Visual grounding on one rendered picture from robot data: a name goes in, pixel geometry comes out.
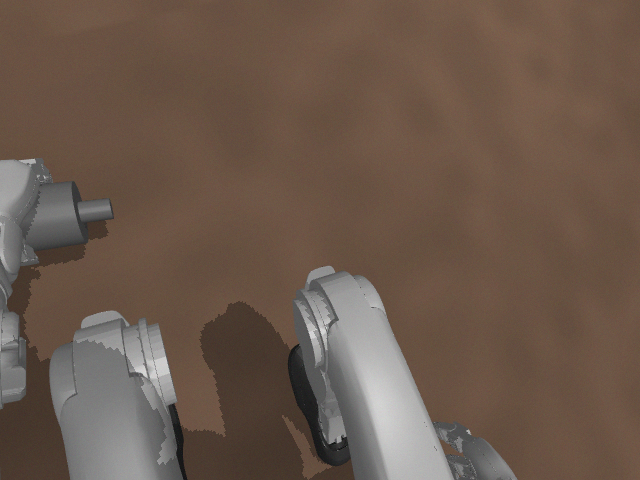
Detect right robot hand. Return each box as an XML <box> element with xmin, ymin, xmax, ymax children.
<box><xmin>432</xmin><ymin>421</ymin><xmax>518</xmax><ymax>480</ymax></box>

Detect left robot hand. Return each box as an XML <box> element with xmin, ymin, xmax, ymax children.
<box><xmin>0</xmin><ymin>158</ymin><xmax>53</xmax><ymax>266</ymax></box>

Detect bottle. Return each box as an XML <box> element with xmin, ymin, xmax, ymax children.
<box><xmin>20</xmin><ymin>181</ymin><xmax>114</xmax><ymax>252</ymax></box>

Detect left robot foot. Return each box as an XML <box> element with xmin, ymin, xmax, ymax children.
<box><xmin>168</xmin><ymin>404</ymin><xmax>187</xmax><ymax>480</ymax></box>

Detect left robot arm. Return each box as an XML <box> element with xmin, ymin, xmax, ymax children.
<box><xmin>0</xmin><ymin>216</ymin><xmax>26</xmax><ymax>480</ymax></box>

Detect right robot foot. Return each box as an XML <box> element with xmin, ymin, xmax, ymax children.
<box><xmin>288</xmin><ymin>344</ymin><xmax>351</xmax><ymax>466</ymax></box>

